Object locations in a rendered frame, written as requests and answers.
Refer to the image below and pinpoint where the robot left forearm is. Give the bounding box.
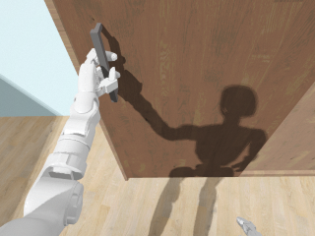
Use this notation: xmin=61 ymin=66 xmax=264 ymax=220
xmin=24 ymin=91 xmax=100 ymax=216

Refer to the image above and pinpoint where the robot right hand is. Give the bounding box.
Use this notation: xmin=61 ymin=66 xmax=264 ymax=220
xmin=236 ymin=216 xmax=263 ymax=236

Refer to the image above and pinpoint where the robot left hand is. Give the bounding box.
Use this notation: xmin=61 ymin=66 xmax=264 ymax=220
xmin=78 ymin=48 xmax=120 ymax=98

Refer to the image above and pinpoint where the wardrobe door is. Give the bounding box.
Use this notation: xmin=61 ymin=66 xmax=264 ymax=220
xmin=54 ymin=0 xmax=315 ymax=178
xmin=244 ymin=82 xmax=315 ymax=171

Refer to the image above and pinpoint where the handle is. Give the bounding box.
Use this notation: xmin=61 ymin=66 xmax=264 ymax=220
xmin=90 ymin=23 xmax=118 ymax=102

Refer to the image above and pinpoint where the left robot upper arm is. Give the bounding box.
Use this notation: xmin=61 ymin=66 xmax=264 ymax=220
xmin=0 ymin=176 xmax=84 ymax=236

